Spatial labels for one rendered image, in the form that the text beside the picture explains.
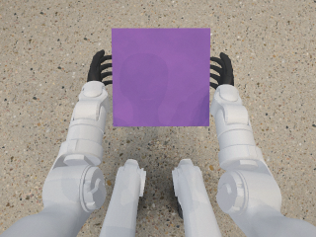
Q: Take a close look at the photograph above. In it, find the carton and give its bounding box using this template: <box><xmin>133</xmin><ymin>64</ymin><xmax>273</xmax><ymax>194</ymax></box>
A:
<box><xmin>112</xmin><ymin>28</ymin><xmax>210</xmax><ymax>127</ymax></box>

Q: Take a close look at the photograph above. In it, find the left robot hand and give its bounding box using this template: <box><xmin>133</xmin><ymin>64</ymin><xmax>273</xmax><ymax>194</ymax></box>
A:
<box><xmin>87</xmin><ymin>49</ymin><xmax>113</xmax><ymax>86</ymax></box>

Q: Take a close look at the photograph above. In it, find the robot left shin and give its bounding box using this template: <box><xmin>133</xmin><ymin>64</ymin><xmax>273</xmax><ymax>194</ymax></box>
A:
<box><xmin>116</xmin><ymin>159</ymin><xmax>140</xmax><ymax>179</ymax></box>

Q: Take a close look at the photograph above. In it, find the robot right upper arm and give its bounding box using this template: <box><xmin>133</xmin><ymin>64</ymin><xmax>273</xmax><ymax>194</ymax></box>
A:
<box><xmin>216</xmin><ymin>169</ymin><xmax>316</xmax><ymax>237</ymax></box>

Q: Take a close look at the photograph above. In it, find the robot left forearm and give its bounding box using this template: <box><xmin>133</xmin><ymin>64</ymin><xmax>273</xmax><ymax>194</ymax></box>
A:
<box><xmin>41</xmin><ymin>81</ymin><xmax>110</xmax><ymax>203</ymax></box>

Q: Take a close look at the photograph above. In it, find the robot left upper arm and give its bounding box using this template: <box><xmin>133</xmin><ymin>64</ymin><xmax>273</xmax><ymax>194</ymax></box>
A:
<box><xmin>0</xmin><ymin>164</ymin><xmax>107</xmax><ymax>237</ymax></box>

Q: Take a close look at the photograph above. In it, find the robot right thigh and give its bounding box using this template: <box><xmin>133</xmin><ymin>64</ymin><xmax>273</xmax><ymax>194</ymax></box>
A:
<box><xmin>172</xmin><ymin>164</ymin><xmax>222</xmax><ymax>237</ymax></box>

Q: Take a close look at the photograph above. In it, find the robot right forearm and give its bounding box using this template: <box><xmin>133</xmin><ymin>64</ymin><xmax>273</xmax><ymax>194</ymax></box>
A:
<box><xmin>209</xmin><ymin>84</ymin><xmax>282</xmax><ymax>203</ymax></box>

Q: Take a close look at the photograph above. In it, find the right robot hand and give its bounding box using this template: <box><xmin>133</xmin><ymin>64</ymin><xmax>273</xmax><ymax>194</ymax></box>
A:
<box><xmin>209</xmin><ymin>52</ymin><xmax>234</xmax><ymax>90</ymax></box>

